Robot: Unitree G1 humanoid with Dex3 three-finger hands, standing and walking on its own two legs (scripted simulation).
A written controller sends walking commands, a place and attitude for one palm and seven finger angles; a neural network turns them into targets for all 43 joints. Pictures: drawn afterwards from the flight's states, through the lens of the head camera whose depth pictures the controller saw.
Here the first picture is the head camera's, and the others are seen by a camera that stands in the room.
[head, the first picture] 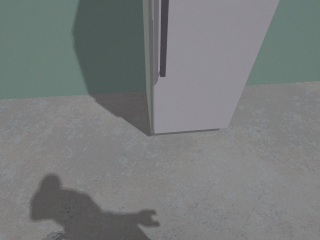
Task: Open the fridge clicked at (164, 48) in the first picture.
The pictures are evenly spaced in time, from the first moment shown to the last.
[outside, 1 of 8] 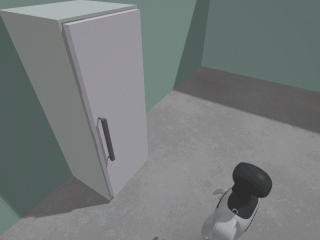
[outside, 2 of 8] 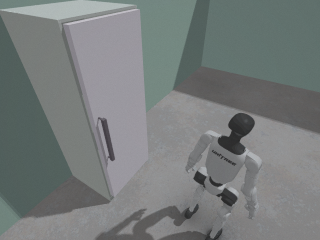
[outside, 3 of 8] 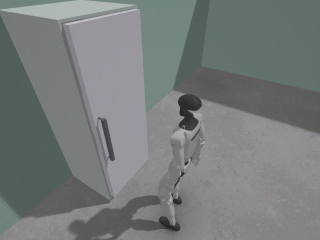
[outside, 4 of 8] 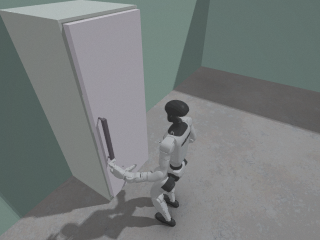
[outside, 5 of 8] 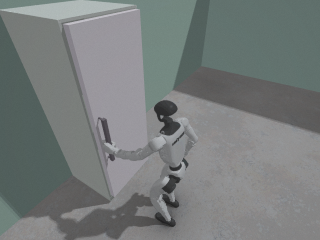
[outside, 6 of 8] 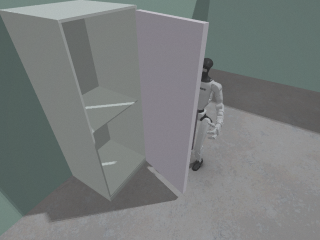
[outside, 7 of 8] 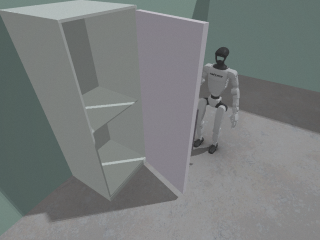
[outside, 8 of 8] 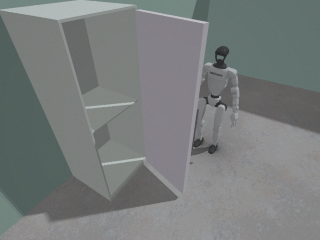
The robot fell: no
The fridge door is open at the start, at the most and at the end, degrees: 0 82 75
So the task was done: yes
